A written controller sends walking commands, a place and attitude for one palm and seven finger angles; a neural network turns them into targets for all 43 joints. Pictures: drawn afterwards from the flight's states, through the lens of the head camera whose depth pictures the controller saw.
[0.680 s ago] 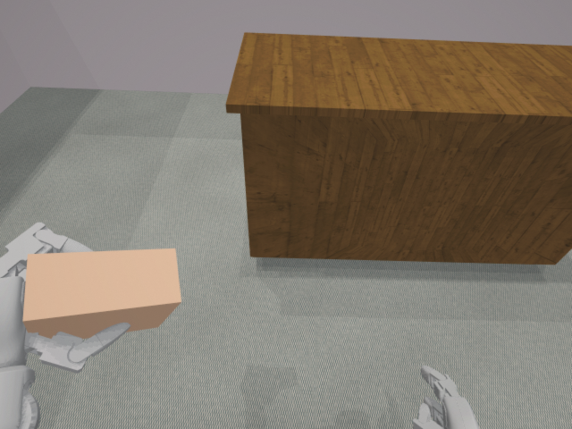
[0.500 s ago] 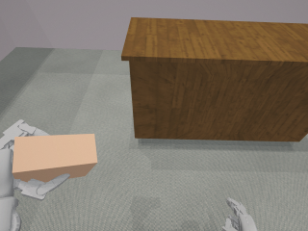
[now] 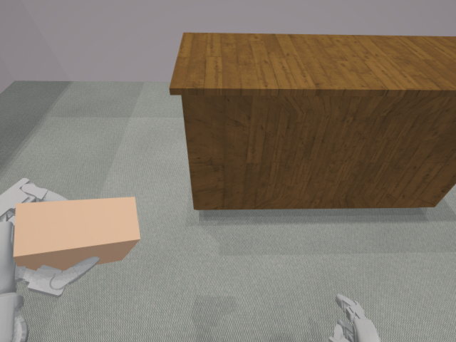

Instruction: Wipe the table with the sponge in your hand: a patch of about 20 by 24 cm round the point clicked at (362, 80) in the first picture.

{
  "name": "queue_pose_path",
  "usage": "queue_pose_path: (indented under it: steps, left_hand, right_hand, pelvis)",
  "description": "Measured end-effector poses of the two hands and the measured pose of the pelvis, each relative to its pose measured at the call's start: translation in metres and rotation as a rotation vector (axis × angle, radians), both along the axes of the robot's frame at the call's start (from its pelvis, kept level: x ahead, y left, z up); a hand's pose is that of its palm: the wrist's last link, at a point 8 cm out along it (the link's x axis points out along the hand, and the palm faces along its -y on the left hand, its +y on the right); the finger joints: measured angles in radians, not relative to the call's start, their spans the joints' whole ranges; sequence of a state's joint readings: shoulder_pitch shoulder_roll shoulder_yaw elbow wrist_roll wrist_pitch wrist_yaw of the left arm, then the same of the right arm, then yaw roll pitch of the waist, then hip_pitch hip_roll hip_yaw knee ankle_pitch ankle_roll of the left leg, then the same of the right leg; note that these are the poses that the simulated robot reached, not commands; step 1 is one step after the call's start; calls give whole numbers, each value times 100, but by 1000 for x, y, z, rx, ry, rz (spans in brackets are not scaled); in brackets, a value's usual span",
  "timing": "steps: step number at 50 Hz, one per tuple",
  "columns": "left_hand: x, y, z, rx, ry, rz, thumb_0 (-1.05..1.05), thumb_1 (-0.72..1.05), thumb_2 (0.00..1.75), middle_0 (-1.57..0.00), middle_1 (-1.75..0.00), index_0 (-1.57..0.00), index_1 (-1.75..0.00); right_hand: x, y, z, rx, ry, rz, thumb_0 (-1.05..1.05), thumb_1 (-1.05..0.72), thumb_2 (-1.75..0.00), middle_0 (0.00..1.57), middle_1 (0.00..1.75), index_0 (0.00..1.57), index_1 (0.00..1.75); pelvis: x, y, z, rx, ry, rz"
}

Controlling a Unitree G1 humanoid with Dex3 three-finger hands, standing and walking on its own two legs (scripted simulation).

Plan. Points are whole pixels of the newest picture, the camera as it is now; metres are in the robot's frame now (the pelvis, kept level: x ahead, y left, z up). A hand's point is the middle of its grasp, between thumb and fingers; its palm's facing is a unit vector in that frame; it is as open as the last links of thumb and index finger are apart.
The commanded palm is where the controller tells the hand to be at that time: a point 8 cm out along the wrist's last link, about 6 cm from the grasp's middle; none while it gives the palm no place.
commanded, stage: walk to a spot facing it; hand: left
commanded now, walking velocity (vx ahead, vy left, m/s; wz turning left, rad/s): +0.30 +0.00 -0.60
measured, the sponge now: (96, 234) +0.22 +0.21 +0.14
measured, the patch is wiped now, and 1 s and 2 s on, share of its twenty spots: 0.00 0.00 0.00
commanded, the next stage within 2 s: take the last steps up to it in 0.76 s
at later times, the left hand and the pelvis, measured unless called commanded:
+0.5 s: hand (153, 168) +0.32 +0.15 +0.18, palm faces +0.24 -0.88 -0.42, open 10.1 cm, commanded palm +0.28 +0.20 +0.18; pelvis +0.07 -0.05 +0.01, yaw -11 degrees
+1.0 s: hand (255, 121) +0.49 -0.01 +0.16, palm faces +0.01 -0.87 -0.49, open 10.1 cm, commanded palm +0.44 +0.07 +0.18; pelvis +0.18 -0.12 -0.02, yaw -24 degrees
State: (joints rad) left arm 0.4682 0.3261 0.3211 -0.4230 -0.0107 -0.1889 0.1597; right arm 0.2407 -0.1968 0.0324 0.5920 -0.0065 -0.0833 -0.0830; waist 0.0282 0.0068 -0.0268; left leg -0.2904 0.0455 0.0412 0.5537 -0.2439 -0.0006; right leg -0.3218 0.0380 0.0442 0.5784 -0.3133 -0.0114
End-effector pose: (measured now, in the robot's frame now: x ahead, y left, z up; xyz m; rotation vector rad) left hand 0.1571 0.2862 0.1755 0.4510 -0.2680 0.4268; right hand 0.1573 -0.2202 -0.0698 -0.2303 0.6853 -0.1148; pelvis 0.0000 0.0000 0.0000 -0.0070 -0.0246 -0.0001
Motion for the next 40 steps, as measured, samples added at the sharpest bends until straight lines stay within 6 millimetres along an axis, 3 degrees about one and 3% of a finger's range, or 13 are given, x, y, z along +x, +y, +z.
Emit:
queue_pose_path:
  steps: [4,11,16,21,26,32,36,40]
  left_hand:
    - [16,-14,-1,12,-10,-15,-1,-49,98,-74,-133,-74,-133]
    - [53,-65,-5,14,-37,-126,-1,-49,98,-74,-133,-74,-133]
    - [78,-85,9,44,-16,-212,-1,-49,98,-74,-133,-74,-133]
    - [107,-88,20,94,-7,-248,-1,-49,98,-74,-133,-74,-133]
    - [141,-88,13,54,-7,-256,-1,-49,98,-74,-133,-74,-133]
    - [190,-96,2,35,-43,-306,-1,-49,98,-74,-133,-75,-133]
    - [223,-117,8,58,-30,-353,-1,-49,98,-74,-133,-75,-133]
    - [251,-153,18,87,-33,-416,-1,-49,98,-74,-133,-75,-133]
  right_hand:
    - [-1,-9,-7,25,-15,-25,1,-91,-90,20,30,21,30]
    - [-7,-44,-30,48,37,-54,1,-91,-90,20,30,21,30]
    - [-20,-72,-20,24,109,-142,1,-91,-90,20,30,21,30]
    - [-22,-92,-8,-8,132,-216,1,-91,-90,20,30,20,30]
    - [-5,-99,-3,-38,123,-255,1,-91,-90,20,30,20,30]
    - [34,-91,-5,-34,45,-302,1,-91,-90,20,30,20,30]
    - [55,-78,-6,38,16,-312,1,-91,-90,20,30,20,30]
    - [65,-78,-13,104,29,-322,1,-91,-90,20,30,21,30]
  pelvis:
    - [5,-12,-6,6,-10,-35]
    - [16,-37,-17,15,-13,-79]
    - [31,-45,-1,26,13,-120]
    - [51,-48,8,41,41,-159]
    - [78,-44,7,35,43,-193]
    - [109,-42,-7,47,16,-264]
    - [127,-50,-2,29,21,-310]
    - [146,-66,2,7,26,-361]
